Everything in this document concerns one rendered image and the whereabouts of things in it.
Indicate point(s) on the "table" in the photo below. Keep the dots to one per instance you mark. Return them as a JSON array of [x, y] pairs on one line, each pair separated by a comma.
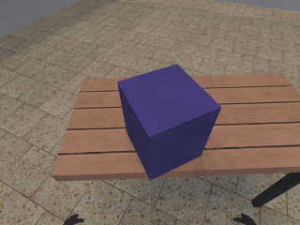
[[257, 131]]

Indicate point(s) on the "robot right hand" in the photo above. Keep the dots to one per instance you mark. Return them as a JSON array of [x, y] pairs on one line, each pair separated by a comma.
[[245, 219]]

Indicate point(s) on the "carton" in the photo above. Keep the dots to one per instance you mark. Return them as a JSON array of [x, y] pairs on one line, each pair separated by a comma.
[[168, 118]]

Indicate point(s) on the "robot left hand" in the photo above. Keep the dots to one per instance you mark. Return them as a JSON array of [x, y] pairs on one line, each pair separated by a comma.
[[73, 220]]

